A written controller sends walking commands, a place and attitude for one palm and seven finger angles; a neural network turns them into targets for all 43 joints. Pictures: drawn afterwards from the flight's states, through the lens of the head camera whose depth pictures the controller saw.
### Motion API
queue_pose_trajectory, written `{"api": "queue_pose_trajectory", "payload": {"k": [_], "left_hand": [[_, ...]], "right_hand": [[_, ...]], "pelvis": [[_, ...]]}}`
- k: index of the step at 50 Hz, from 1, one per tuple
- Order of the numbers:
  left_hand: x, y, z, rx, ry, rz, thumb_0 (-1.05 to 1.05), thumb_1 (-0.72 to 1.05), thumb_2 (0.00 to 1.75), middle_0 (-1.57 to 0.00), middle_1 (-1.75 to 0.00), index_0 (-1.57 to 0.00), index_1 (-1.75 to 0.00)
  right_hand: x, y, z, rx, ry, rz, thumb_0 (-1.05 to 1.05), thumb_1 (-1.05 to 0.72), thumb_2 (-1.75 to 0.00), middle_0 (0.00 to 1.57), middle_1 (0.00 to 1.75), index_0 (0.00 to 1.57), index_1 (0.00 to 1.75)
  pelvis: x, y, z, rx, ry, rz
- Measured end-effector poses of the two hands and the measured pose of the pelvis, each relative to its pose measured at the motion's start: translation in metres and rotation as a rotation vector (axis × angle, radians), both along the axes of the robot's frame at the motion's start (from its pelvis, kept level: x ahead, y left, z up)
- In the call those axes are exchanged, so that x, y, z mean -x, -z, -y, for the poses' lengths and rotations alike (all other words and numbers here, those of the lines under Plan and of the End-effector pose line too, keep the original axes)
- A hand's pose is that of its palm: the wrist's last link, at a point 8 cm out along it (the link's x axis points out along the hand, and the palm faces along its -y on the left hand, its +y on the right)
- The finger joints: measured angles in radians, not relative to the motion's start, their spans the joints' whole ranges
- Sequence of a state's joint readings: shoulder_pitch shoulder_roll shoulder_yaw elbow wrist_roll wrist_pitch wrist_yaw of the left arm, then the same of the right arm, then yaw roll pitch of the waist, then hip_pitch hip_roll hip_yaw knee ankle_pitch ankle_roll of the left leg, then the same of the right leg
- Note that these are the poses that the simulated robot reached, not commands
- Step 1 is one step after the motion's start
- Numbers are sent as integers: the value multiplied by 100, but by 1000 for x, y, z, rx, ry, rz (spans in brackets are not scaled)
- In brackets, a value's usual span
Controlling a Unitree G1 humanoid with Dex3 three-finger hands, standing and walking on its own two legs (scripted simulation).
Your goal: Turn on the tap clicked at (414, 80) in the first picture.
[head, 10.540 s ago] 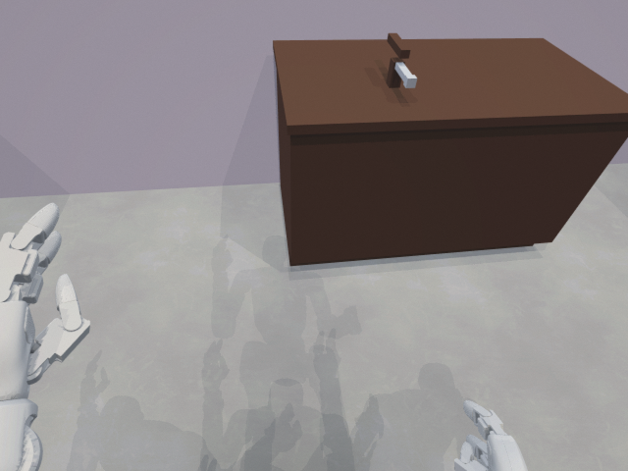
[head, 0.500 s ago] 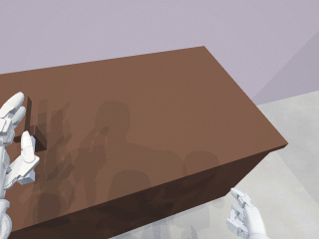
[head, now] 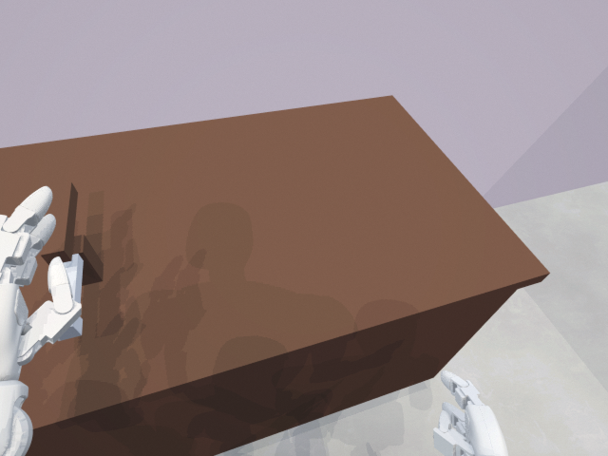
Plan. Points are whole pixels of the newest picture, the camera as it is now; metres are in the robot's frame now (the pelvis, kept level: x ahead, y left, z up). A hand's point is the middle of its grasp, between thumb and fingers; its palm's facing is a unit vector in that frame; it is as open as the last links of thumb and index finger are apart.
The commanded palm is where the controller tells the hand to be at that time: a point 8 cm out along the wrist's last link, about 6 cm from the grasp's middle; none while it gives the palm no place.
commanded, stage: shuffle to correct the standing spot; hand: left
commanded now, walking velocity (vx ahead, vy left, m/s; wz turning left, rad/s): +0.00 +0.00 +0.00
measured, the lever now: (66, 325) +0.26 +0.34 +0.01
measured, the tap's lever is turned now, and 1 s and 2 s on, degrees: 0 0 0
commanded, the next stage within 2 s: come to a stop and stand still in 0.58 s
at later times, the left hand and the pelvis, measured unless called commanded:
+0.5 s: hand (42, 348) +0.17 +0.26 +0.15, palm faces +0.34 -0.81 -0.48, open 7.5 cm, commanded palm +0.12 +0.29 +0.17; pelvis -0.04 +0.01 -0.01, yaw +1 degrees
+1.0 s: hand out of the picture +0.11 +0.27 +0.16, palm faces +0.39 -0.82 -0.43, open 7.5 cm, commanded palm +0.05 +0.31 +0.17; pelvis -0.11 +0.03 -0.01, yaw +0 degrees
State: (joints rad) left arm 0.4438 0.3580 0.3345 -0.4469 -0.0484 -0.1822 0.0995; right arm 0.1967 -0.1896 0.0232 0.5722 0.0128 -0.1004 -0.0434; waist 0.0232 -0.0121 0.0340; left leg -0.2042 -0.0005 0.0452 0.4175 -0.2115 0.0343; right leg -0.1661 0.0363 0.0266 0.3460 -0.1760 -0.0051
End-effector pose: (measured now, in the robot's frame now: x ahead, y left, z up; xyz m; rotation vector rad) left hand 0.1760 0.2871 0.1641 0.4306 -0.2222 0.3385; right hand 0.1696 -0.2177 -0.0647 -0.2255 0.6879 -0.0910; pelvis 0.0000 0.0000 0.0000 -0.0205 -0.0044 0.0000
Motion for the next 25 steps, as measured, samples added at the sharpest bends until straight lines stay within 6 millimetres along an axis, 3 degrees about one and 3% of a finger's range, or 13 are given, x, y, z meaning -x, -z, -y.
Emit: {"api": "queue_pose_trajectory", "payload": {"k": [15,25], "left_hand": [[11,-3,-6,-47,27,10,2,89,90,-21,-30,-21,-30],[40,-6,-8,-139,47,30,2,88,90,-21,-30,-21,-30]], "right_hand": [[13,3,-6,15,-9,-12,2,-90,-90,20,30,20,30],[20,14,-14,19,-51,2,1,-90,-90,20,30,20,30]], "pelvis": [[16,3,-8,4,0,-8],[41,14,-11,-8,-10,-17]]}}
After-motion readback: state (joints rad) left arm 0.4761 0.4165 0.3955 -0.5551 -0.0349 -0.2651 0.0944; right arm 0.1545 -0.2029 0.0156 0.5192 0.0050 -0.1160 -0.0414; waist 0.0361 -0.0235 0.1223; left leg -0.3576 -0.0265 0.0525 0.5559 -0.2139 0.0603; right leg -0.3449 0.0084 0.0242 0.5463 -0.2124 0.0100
